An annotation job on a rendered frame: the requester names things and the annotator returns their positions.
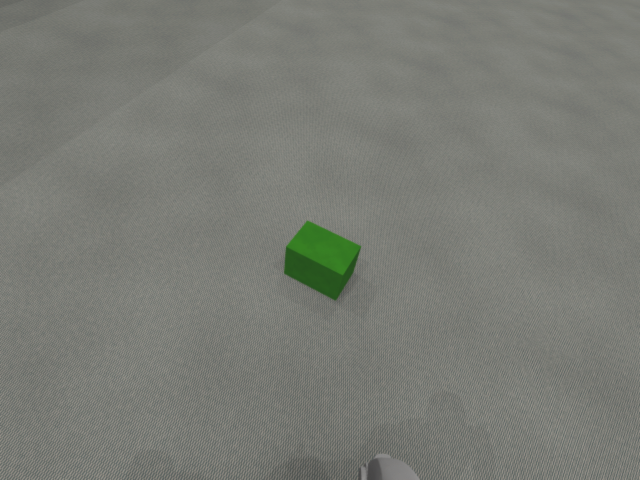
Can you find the carton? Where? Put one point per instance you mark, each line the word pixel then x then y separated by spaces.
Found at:
pixel 321 259

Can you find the robot right thigh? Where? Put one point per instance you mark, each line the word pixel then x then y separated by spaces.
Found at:
pixel 386 469

